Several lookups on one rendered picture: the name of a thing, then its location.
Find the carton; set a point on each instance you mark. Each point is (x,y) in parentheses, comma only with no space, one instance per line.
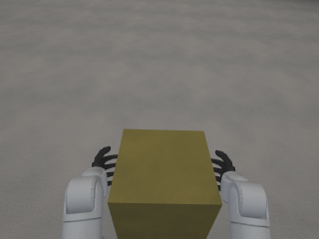
(164,185)

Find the left robot forearm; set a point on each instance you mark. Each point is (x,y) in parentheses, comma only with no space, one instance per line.
(84,205)

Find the right robot forearm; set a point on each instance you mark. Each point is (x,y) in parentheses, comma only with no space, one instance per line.
(247,207)

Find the robot left hand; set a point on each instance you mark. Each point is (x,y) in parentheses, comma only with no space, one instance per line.
(99,161)

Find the robot right hand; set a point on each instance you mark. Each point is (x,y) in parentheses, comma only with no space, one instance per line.
(226,165)

